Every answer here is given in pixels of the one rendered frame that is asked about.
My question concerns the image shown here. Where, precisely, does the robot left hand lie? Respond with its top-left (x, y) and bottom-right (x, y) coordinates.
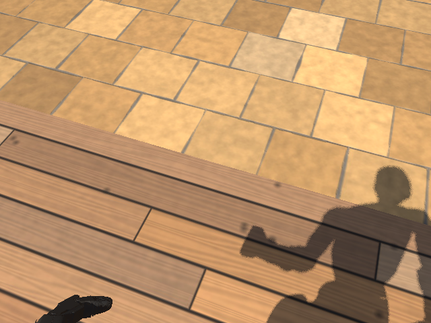
top-left (35, 295), bottom-right (112, 323)

